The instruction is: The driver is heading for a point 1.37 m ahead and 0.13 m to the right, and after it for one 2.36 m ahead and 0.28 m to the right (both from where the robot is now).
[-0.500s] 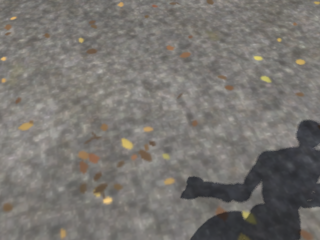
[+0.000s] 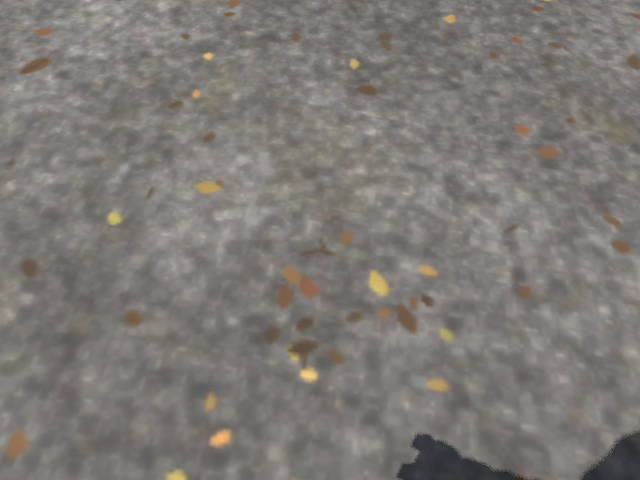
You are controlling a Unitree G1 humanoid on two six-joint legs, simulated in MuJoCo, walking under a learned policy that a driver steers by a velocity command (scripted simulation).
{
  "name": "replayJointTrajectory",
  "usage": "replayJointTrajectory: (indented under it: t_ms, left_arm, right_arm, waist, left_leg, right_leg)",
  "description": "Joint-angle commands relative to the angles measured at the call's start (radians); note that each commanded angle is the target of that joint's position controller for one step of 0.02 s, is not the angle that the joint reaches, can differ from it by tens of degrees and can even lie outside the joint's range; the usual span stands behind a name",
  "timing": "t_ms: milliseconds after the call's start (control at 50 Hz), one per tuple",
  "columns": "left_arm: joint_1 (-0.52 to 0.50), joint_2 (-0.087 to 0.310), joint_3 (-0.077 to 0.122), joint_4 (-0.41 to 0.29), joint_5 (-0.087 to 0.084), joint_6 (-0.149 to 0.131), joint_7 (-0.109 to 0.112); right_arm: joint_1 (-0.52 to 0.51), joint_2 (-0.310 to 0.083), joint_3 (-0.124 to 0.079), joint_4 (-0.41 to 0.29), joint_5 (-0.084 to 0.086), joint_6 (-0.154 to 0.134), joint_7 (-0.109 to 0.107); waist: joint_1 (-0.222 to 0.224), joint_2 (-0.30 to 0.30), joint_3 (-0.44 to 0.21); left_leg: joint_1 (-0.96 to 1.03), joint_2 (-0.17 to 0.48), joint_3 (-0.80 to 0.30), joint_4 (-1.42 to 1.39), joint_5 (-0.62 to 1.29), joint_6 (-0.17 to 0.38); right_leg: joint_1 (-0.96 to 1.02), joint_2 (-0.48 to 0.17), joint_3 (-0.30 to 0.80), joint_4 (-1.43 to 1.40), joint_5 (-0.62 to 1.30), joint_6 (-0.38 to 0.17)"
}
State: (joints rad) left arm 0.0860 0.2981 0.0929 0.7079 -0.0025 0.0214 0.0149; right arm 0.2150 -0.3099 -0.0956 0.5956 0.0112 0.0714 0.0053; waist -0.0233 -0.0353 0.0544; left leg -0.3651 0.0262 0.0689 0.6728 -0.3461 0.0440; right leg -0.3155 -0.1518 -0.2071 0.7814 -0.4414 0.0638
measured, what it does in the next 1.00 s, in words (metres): steps on the spot, turning right: right foot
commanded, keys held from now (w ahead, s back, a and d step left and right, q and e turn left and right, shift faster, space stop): q+shift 0.12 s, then e+shift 0.70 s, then q+shift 0.18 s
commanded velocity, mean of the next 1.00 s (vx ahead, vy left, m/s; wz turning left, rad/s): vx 0.00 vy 0.00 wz -0.22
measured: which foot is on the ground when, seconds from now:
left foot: down 0.00-0.58, up 0.60-1.00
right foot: up 0.00-0.56, down 0.58-1.00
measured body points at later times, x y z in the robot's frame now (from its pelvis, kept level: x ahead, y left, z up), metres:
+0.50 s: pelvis +0.03 +0.00 +0.01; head +0.05 -0.01 +0.46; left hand +0.11 +0.29 -0.09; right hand +0.24 -0.23 -0.08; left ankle +0.01 +0.09 -0.72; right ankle +0.01 -0.12 -0.69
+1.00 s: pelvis +0.05 -0.04 +0.02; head +0.07 -0.07 +0.47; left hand +0.31 +0.16 -0.05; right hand +0.12 -0.35 -0.09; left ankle +0.13 +0.10 -0.69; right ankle +0.00 -0.12 -0.72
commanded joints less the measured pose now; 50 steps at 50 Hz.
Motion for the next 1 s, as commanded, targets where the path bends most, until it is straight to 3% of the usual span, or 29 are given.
replayJointTrajectory:
  t_ms: [20, 40, 60, 80, 120, 160, 200, 260, 300, 360, 460, 540, 560, 580, 600, 620, 640, 660, 680, 700, 720, 760, 820, 880, 960, 1000]
  left_arm:
    - [-0.143, 0.087, 0.02, -0.136, 0.02, -0.021, 0.006]
    - [-0.152, 0.08, 0.019, -0.137, 0.004, -0.026, 0.012]
    - [-0.12, 0.086, 0.023, -0.115, 0.006, -0.028, 0.021]
    - [-0.097, 0.11, 0.031, -0.106, 0.016, -0.028, 0.028]
    - [-0.057, 0.099, 0.031, -0.083, 0.017, -0.03, 0.019]
    - [0.006, 0.091, 0.024, -0.036, 0.005, -0.023, 0.013]
    - [0.014, 0.072, 0.011, -0.021, 0.001, -0.014, 0.012]
    - [0.037, 0.041, -0.009, -0.001, -0.002, -0.008, 0.002]
    - [0.021, 0.067, -0.008, -0.009, -0.009, -0.008, -0.004]
    - [0.006, 0.138, 0.008, -0.042, -0.025, -0.011, -0.004]
    - [0.08, 0.098, 0.002, -0.052, -0.031, -0.011, -0.02]
    - [0.147, 0.081, 0.003, -0.054, -0.037, -0.001, -0.037]
    - [0.183, 0.087, 0.009, -0.05, -0.034, -0.002, -0.037]
    - [0.212, 0.141, 0.029, -0.053, -0.026, -0.004, -0.026]
    - [0.235, 0.3, 0.067, -0.078, -0.016, -0.013, -0.01]
    - [0.265, 0.275, 0.056, -0.095, 0.02, -0.028, -0.019]
    - [0.24, 0.248, 0.05, -0.097, 0.024, -0.043, -0.021]
    - [0.19, 0.226, 0.047, -0.1, 0.002, -0.047, -0.015]
    - [0.151, 0.206, 0.042, -0.109, -0.022, -0.039, -0.006]
    - [0.123, 0.19, 0.034, -0.119, -0.038, -0.028, 0.006]
    - [0.121, 0.187, 0.032, -0.125, -0.038, -0.016, 0.013]
    - [0.129, 0.195, 0.035, -0.133, -0.029, -0.003, 0.022]
    - [0.131, 0.212, 0.041, -0.142, -0.03, 0.008, 0.03]
    - [0.097, 0.169, 0.017, -0.15, -0.009, 0.015, 0.036]
    - [0.073, 0.074, -0.036, -0.123, 0.028, 0.007, 0.018]
    - [0.061, 0.1, -0.034, -0.11, 0.036, 0.0, 0.006]
  right_arm:
    - [0.146, -0.258, -0.071, -0.07, -0.037, -0.06, -0.001]
    - [0.118, -0.236, -0.061, -0.061, -0.025, -0.077, -0.005]
    - [0.055, -0.21, -0.054, -0.067, -0.001, -0.077, -0.014]
    - [-0.006, -0.18, -0.042, -0.082, 0.015, -0.069, -0.025]
    - [-0.044, -0.166, -0.032, -0.105, 0.006, -0.056, -0.04]
    - [-0.055, -0.144, -0.017, -0.11, -0.008, -0.057, -0.047]
    - [-0.047, -0.113, 0.0, -0.094, -0.015, -0.06, -0.047]
    - [-0.08, -0.038, 0.037, -0.064, -0.044, -0.066, -0.036]
    - [-0.08, -0.062, 0.034, -0.039, -0.058, -0.071, -0.023]
    - [-0.086, -0.14, 0.008, -0.019, -0.046, -0.061, -0.023]
    - [-0.109, -0.12, -0.001, -0.014, -0.026, -0.043, -0.043]
    - [-0.155, -0.117, -0.013, -0.019, -0.007, -0.033, -0.047]
    - [-0.154, -0.112, -0.015, -0.012, 0.005, -0.033, -0.048]
    - [-0.117, -0.092, -0.016, 0.0, 0.002, -0.04, -0.046]
    - [-0.16, -0.035, 0.0, -0.058, -0.049, -0.05, -0.041]
    - [-0.261, -0.043, 0.003, -0.086, -0.047, -0.066, -0.04]
    - [-0.251, -0.067, -0.003, -0.078, -0.028, -0.073, -0.035]
    - [-0.235, -0.078, -0.008, -0.061, -0.02, -0.076, -0.035]
    - [-0.225, -0.079, -0.01, -0.047, -0.023, -0.078, -0.039]
    - [-0.219, -0.087, -0.015, -0.043, -0.025, -0.077, -0.042]
    - [-0.213, -0.076, -0.012, -0.038, -0.02, -0.078, -0.037]
    - [-0.196, -0.063, -0.009, -0.024, -0.013, -0.08, -0.032]
    - [-0.21, -0.059, -0.008, -0.018, -0.01, -0.083, -0.034]
    - [-0.165, -0.07, -0.007, 0.023, -0.005, -0.075, -0.029]
    - [-0.153, -0.041, 0.012, 0.031, -0.004, -0.077, -0.011]
    - [-0.16, -0.067, 0.009, 0.023, 0.006, -0.08, -0.005]
  waist:
    - [-0.08, 0.241, -0.215]
    - [-0.052, 0.189, -0.177]
    - [-0.012, 0.111, -0.146]
    - [0.017, 0.114, -0.134]
    - [0.039, 0.135, -0.159]
    - [0.038, 0.122, -0.193]
    - [0.023, 0.129, -0.196]
    - [0.017, 0.163, -0.169]
    - [-0.009, 0.181, -0.108]
    - [-0.031, 0.179, -0.03]
    - [-0.007, 0.13, -0.098]
    - [0.037, 0.139, -0.14]
    - [0.062, 0.134, -0.146]
    - [0.065, 0.032, -0.145]
    - [0.036, -0.271, -0.149]
    - [0.109, -0.231, -0.208]
    - [0.091, -0.11, -0.198]
    - [0.059, -0.048, -0.17]
    - [0.046, -0.016, -0.159]
    - [0.033, -0.026, -0.158]
    - [0.027, -0.041, -0.16]
    - [0.029, -0.043, -0.166]
    - [0.036, -0.065, -0.153]
    - [0.047, -0.104, -0.174]
    - [0.058, -0.115, -0.15]
    - [0.067, -0.129, -0.1]
  left_leg:
    - [0.385, 0.348, -0.609, -0.335, 0.622, 0.343]
    - [0.359, 0.3, -0.545, -0.338, 0.523, 0.291]
    - [0.328, 0.25, -0.483, -0.329, 0.458, 0.233]
    - [0.29, 0.222, -0.448, -0.326, 0.441, 0.199]
    - [0.245, 0.172, -0.416, -0.325, 0.466, 0.182]
    - [0.264, 0.172, -0.35, -0.315, 0.516, 0.176]
    - [0.258, 0.164, -0.311, -0.315, 0.511, 0.173]
    - [0.172, 0.143, -0.247, -0.345, 0.359, 0.159]
    - [0.122, 0.156, -0.251, -0.375, 0.232, 0.168]
    - [0.165, 0.215, -0.303, -0.363, 0.228, 0.202]
    - [0.322, 0.293, -0.288, -0.27, 0.635, 0.226]
    - [0.315, 0.266, -0.17, -0.185, 0.683, 0.165]
    - [0.276, 0.238, -0.119, -0.124, 0.621, 0.117]
    - [0.161, 0.162, -0.041, 0.029, 0.429, 0.03]
    - [-0.182, -0.006, 0.043, 0.326, -0.109, -0.088]
    - [-0.328, -0.108, -0.118, 0.511, -0.367, -0.105]
    - [-0.365, -0.076, -0.175, 0.581, -0.318, -0.099]
    - [-0.386, -0.058, -0.185, 0.576, -0.227, -0.095]
    - [-0.398, -0.044, -0.188, 0.536, -0.161, -0.101]
    - [-0.366, -0.036, -0.193, 0.502, -0.111, -0.11]
    - [-0.333, -0.053, -0.184, 0.49, -0.075, -0.121]
    - [-0.313, -0.075, -0.179, 0.423, -0.026, -0.136]
    - [-0.289, -0.1, -0.189, 0.286, 0.01, -0.152]
    - [-0.198, -0.053, -0.149, 0.225, 0.066, -0.163]
    - [-0.016, 0.013, -0.116, 0.109, 0.073, -0.136]
    - [0.028, 0.005, -0.092, 0.049, 0.051, -0.114]
  right_leg:
    - [-0.437, 0.138, 0.252, 0.517, -0.25, 0.018]
    - [-0.448, 0.131, 0.286, 0.511, -0.159, -0.012]
    - [-0.448, 0.111, 0.304, 0.46, -0.061, -0.023]
    - [-0.427, 0.106, 0.31, 0.41, 0.011, -0.025]
    - [-0.352, 0.142, 0.301, 0.387, 0.097, -0.011]
    - [-0.312, 0.142, 0.272, 0.337, 0.145, 0.012]
    - [-0.262, 0.12, 0.259, 0.253, 0.165, 0.032]
    - [-0.107, 0.07, 0.25, 0.08, 0.192, 0.034]
    - [-0.053, 0.07, 0.231, 0.011, 0.17, 0.023]
    - [-0.145, 0.087, 0.211, 0.017, 0.049, 0.003]
    - [-0.188, 0.079, 0.196, 0.053, -0.043, -0.008]
    - [-0.058, 0.12, 0.131, -0.141, 0.08, -0.043]
    - [0.021, 0.139, 0.128, -0.264, 0.202, -0.07]
    - [0.137, 0.099, 0.263, -0.37, 0.431, -0.125]
    - [0.333, -0.165, 0.682, -0.377, 0.923, -0.279]
    - [0.376, -0.243, 0.806, -0.398, 1.013, -0.443]
    - [0.394, -0.201, 0.731, -0.394, 0.96, -0.425]
    - [0.395, -0.136, 0.655, -0.378, 0.909, -0.367]
    - [0.392, -0.1, 0.615, -0.373, 0.879, -0.325]
    - [0.37, -0.071, 0.59, -0.379, 0.864, -0.304]
    - [0.348, -0.046, 0.584, -0.383, 0.867, -0.297]
    - [0.348, -0.021, 0.583, -0.386, 0.841, -0.291]
    - [0.322, 0.004, 0.622, -0.378, 0.761, -0.275]
    - [0.271, -0.003, 0.557, -0.352, 0.746, -0.256]
    - [0.154, -0.007, 0.513, -0.364, 0.716, -0.26]
    - [0.124, -0.018, 0.51, -0.378, 0.658, -0.269]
